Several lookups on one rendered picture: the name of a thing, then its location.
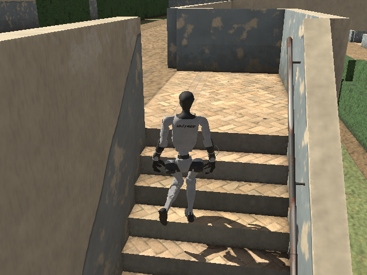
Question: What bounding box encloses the robot right hand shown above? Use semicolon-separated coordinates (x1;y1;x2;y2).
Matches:
204;160;215;174

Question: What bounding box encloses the right robot foot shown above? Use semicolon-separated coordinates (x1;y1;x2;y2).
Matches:
185;208;194;222

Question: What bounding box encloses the left robot upper arm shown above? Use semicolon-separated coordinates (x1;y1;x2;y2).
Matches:
159;116;174;147

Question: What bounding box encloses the left robot forearm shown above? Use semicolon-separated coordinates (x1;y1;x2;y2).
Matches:
153;139;164;161

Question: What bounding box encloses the right robot upper arm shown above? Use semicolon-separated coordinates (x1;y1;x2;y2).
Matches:
197;116;212;147

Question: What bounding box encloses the robot left hand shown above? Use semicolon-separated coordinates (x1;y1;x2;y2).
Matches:
152;160;165;172

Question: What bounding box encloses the right robot forearm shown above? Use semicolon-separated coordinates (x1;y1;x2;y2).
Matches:
206;139;216;162

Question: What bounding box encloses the robot right shin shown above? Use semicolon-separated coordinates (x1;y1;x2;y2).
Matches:
186;177;196;215

